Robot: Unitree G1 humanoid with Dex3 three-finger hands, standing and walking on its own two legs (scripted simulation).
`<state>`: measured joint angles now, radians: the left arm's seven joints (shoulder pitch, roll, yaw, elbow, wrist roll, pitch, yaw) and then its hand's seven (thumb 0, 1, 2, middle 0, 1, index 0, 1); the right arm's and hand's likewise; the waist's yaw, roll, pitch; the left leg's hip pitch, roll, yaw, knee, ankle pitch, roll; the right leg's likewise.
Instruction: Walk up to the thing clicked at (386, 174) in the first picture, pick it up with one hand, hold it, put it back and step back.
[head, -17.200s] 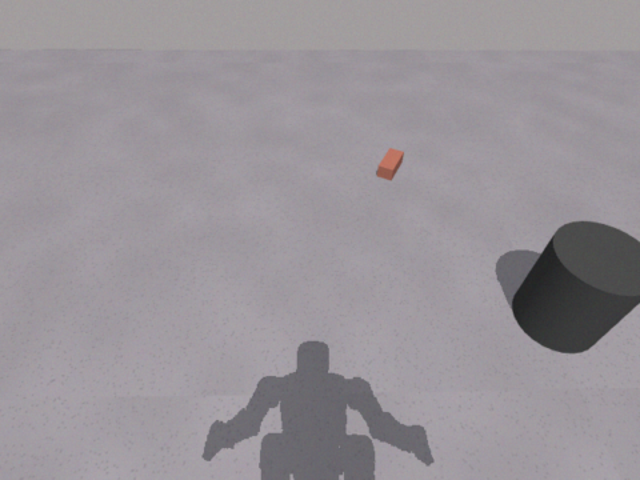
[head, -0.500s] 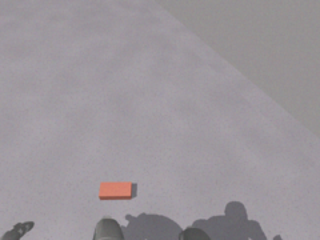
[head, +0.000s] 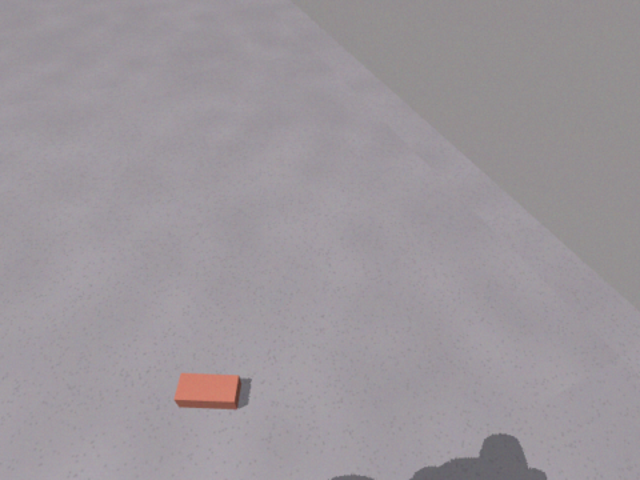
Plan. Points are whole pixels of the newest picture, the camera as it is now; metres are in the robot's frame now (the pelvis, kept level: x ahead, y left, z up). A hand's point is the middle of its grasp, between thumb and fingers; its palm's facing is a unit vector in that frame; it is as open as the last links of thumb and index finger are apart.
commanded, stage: walk up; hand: left
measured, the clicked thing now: (209, 391) +0.48 +0.32 -0.72
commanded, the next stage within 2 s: stand in 1.68 s
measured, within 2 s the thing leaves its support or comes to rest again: neither
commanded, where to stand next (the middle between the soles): +0.11 +0.07 m, yaw +0 degrees
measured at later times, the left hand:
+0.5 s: hand out of the picture +0.09 +0.28 -0.14, palm faces +0.02 -0.93 -0.36, open 7.4 cm
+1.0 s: hand out of the picture +0.10 +0.29 -0.13, palm faces +0.01 -0.94 -0.35, open 7.4 cm
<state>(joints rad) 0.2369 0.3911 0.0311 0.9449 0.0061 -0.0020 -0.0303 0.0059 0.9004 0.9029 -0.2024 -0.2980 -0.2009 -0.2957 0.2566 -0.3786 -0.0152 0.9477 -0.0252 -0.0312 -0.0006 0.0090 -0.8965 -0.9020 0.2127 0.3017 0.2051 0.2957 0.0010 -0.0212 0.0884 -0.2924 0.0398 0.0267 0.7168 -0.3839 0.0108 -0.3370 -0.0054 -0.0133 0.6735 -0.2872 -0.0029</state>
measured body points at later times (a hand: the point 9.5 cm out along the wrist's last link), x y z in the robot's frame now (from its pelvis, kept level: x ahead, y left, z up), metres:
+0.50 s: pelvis +0.02 +0.01 +0.02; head +0.04 +0.02 +0.46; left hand +0.09 +0.32 -0.11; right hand +0.12 -0.29 -0.11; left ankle +0.02 +0.15 -0.72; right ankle +0.04 -0.12 -0.72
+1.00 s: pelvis +0.03 +0.03 +0.03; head +0.04 +0.03 +0.48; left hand +0.10 +0.34 -0.10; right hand +0.14 -0.27 -0.10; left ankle +0.02 +0.15 -0.72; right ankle +0.04 -0.12 -0.72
